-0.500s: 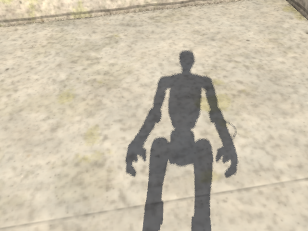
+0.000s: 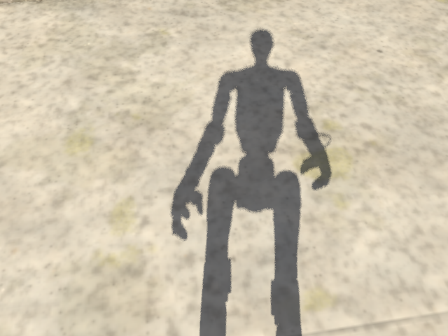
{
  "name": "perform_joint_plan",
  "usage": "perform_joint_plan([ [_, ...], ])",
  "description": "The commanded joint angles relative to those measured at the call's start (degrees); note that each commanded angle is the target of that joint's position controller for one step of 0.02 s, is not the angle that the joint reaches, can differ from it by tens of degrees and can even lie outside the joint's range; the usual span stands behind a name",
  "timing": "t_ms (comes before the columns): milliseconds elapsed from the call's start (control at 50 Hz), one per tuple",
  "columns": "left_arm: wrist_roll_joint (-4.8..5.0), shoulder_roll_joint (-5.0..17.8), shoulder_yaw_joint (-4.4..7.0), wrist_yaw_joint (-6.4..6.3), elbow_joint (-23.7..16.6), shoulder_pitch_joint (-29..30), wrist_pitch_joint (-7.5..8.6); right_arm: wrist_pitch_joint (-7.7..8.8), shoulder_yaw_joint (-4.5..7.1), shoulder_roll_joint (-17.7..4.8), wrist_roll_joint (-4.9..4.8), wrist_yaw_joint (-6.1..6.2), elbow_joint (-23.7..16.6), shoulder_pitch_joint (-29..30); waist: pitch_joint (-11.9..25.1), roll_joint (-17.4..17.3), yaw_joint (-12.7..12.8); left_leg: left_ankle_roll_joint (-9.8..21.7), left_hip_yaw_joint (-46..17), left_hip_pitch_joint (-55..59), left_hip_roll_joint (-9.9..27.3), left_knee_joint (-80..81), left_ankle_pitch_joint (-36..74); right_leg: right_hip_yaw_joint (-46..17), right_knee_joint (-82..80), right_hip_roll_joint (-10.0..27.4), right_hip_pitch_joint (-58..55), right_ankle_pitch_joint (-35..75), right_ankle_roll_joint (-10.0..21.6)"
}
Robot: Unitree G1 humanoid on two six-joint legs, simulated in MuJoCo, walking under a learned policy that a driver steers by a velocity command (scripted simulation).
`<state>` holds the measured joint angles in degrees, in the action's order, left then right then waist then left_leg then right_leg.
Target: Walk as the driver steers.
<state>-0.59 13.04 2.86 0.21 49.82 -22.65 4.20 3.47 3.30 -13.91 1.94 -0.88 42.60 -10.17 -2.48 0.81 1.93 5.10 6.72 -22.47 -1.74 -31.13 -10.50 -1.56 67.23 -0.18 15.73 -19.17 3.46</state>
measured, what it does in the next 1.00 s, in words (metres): walks ahead: right foot, then left foot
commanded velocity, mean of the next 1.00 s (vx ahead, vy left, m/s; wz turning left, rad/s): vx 0.50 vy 0.00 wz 0.09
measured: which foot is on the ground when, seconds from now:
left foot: down 0.00-0.42, up 0.44-0.98, down 1.00-1.00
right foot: up 0.00-0.40, down 0.42-1.00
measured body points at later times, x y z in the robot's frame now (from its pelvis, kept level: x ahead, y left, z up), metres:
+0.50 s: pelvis +0.30 -0.03 +0.00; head +0.33 -0.03 +0.44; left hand +0.47 +0.21 -0.11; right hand +0.26 -0.27 -0.15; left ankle +0.11 +0.07 -0.65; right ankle +0.38 -0.09 -0.73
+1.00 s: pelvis +0.57 +0.01 -0.01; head +0.61 +0.02 +0.44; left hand +0.48 +0.24 -0.16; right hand +0.78 -0.20 -0.12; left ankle +0.68 +0.08 -0.73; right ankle +0.39 -0.09 -0.72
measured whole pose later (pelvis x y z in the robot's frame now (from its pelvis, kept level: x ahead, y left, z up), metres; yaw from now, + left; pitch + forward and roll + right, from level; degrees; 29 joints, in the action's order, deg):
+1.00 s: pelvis +0.57 +0.01 -0.01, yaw +8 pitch +1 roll -1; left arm -1.6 11.7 1.9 -1.4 59.0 -24.8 4.5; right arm 2.8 1.8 -11.7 2.2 -2.0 47.6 -3.3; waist -3.5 0.3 1.9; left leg 8.9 6.4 -26.5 -1.8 -31.6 -7.5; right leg 11.6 23.8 -0.6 -6.5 -27.3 1.7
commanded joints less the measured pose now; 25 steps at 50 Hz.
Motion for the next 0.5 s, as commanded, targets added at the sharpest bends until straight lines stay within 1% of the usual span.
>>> perform_joint_plan([
  [20,-1.31,4.2,0.62,0.67,-4.5,-0.2,-0.02,1.81,0.72,-3.7,-1.06,0.2,-0.3,-5.7,4.7,-2.9,-1.0,8.1,-20.8,15.2,15.7,20.2,4.2,-1.5,3.4,4.9,15.6,4.3,0.3],
  [40,-1.66,3.4,0.45,1.1,-4.4,-0.4,-0.7,2.32,0.6,-3.7,-1.08,0.28,0.7,-6.7,4.2,-3.5,-0.5,7.7,-18.7,13.7,15.0,21.3,6.5,-1.1,1.6,5.2,14.6,4.3,-0.1],
  [60,-1.8,3.0,0.25,1.38,-4.7,-0.1,-1.16,2.82,0.66,-4.2,-1.19,0.33,1.7,-8.6,3.4,-3.5,-0.4,8.0,-17.9,13.3,14.6,22.1,8.7,-0.3,0.5,5.2,15.5,4.2,-0.4],
  [80,-1.96,2.7,0.17,1.69,-5.1,1.4,-1.52,3.13,0.52,-4.2,-1.57,0.38,2.6,-9.8,2.2,-3.4,-0.2,8.2,-16.5,13.1,14.3,23.0,10.6,0.2,-1.3,5.6,17.3,4.8,-0.8],
  [100,-2.24,2.9,0.15,1.95,-5.8,3.8,-1.75,3.29,0.52,-4.4,-1.68,0.29,3.4,-10.9,0.7,-3.3,-0.3,8.3,-15.2,13.3,14.1,24.3,11.0,0.8,-3.5,6.4,19.8,6.7,-1.2],
  [120,-2.32,2.8,-0.01,2.17,-6.5,6.2,-1.88,3.31,0.47,-4.6,-1.68,0.21,4.2,-12.1,-0.4,-3.2,-0.8,8.2,-13.8,13.6,13.6,25.1,12.1,1.6,-5.9,6.9,21.6,8.7,-1.5],
  [140,-2.25,2.9,-0.12,2.24,-7.3,9.0,-1.99,3.2,0.4,-4.4,-1.73,0.17,4.8,-13.0,-1.1,-3.3,-1.1,7.8,-12.4,14.3,12.7,25.4,14.1,2.3,-8.9,7.2,23.1,10.9,-1.8],
  [160,-1.97,2.5,-0.4,2.26,-8.1,11.6,-1.95,3.04,0.26,-4.2,-1.75,0.12,5.3,-13.6,-1.3,-3.4,-1.6,7.2,-10.7,14.7,11.6,25.3,15.6,2.9,-12.7,7.1,23.4,13.4,-2.0],
  [200,-1.61,1.8,-1.06,2.38,-9.1,16.1,-1.72,2.91,0.19,-4.4,-1.8,0.07,6.0,-15.2,-1.5,-3.7,-2.9,6.2,-8.3,15.4,10.3,25.0,19.5,4.5,-20.6,6.1,21.6,17.9,-2.3],
  [240,-1.29,1.7,-1.44,2.44,-10.0,20.2,-1.57,2.8,0.31,-5.2,-1.72,0.2,7.1,-17.4,-1.8,-3.8,-4.2,5.4,-7.4,17.8,10.6,24.6,23.1,5.8,-26.5,5.0,20.1,21.0,-1.9],
  [260,-1.17,2.0,-1.42,2.36,-10.5,22.0,-1.52,2.68,0.31,-5.5,-1.72,0.35,7.7,-18.5,-2.0,-3.6,-4.9,5.2,-7.6,19.8,11.1,24.2,24.1,6.2,-28.2,4.6,20.3,21.7,-1.6],
  [300,-1.11,2.6,-1.35,2.26,-11.4,24.6,-1.37,2.39,0.28,-5.6,-1.42,0.65,8.9,-20.2,-2.4,-3.6,-5.4,5.2,-7.8,24.3,12.5,22.9,26.6,6.0,-31.1,4.0,20.5,21.4,-0.5],
  [340,-1.2,3.2,-1.06,2.05,-11.8,25.4,-1.27,1.93,0.29,-6.1,-1.01,1.09,9.9,-20.2,-2.6,-3.9,-4.8,5.0,-7.6,28.1,13.9,20.1,32.0,6.2,-33.5,2.8,19.3,17.4,1.0],
  [360,-1.32,3.5,-0.83,1.79,-11.5,24.3,-1.16,1.79,0.34,-6.6,-0.93,1.35,10.1,-19.5,-2.1,-4.3,-3.9,4.6,-7.1,28.8,14.1,17.6,38.5,6.9,-34.6,1.5,16.5,15.0,1.9],
  [380,-1.39,4.1,-0.45,1.36,-10.5,21.4,-1.03,1.63,0.44,-7.2,-0.83,1.56,10.5,-18.8,-0.5,-5.0,-2.3,4.0,-6.7,29.4,14.2,13.4,46.3,7.4,-35.4,-0.2,11.9,12.1,2.9],
  [400,-1.6,5.0,0.1,0.88,-8.4,15.5,-0.71,1.36,0.58,-7.9,-0.76,1.63,10.7,-18.1,2.7,-5.4,0.2,3.4,-6.1,29.6,13.6,6.2,50.9,7.7,-37.4,-2.0,5.3,10.4,4.2],
  [420,-2.27,6.5,0.92,0.31,-5.3,6.1,-0.12,1.06,0.44,-7.7,-0.99,1.68,10.7,-17.5,7.8,-4.2,4.3,2.3,-4.4,25.1,11.7,-4.9,46.8,6.8,-40.5,-1.7,-7.1,12.5,6.0],
  [440,-3.63,11.0,2.27,-0.43,-3.2,-4.4,0.2,1.08,-0.2,-5.8,-1.4,1.61,8.7,-17.1,15.2,0.9,7.6,1.5,-2.4,12.9,9.0,-22.0,26.7,-6.2,-40.2,10.6,-22.6,8.3,9.2],
  [460,-3.56,15.3,3.47,-0.37,-2.8,-5.1,-0.07,1.0,-1.18,0.0,-3.15,0.94,8.0,-24.1,20.9,14.0,3.4,-0.7,-2.4,-7.9,-2.7,-42.6,-18.5,-35.3,-46.8,26.0,-35.6,5.5,17.4],
  [480,-1.02,11.9,3.0,-0.01,-3.2,-1.1,-0.7,0.81,0.24,-5.6,-1.46,1.3,8.4,-19.1,16.2,4.1,3.3,0.1,-10.3,-13.4,-0.1,-45.6,-17.0,-36.1,-50.2,22.7,-30.9,3.6,15.5],
  [500,-0.49,8.8,2.08,0.07,-3.4,3.9,-0.64,1.15,0.4,-5.6,-1.43,1.03,6.9,-14.2,7.7,2.3,1.4,0.3,-10.3,-15.0,2.4,-43.5,-11.6,-25.9,-51.5,20.6,-22.7,6.0,13.6],
])
Keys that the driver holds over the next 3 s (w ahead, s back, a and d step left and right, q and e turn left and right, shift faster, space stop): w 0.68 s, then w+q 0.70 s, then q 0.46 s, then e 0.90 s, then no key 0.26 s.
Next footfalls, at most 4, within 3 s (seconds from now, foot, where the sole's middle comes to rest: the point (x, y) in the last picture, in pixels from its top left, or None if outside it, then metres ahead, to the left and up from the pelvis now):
0.42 right None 0.42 -0.09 -0.76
1.00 left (210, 251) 0.72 0.09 -0.76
1.52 right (230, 166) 1.07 0.04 -0.76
1.98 left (179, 200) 0.91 0.21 -0.76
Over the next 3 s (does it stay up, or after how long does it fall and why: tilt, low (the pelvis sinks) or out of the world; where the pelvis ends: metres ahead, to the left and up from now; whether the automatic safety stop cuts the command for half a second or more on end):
stays up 0.91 0.09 0.01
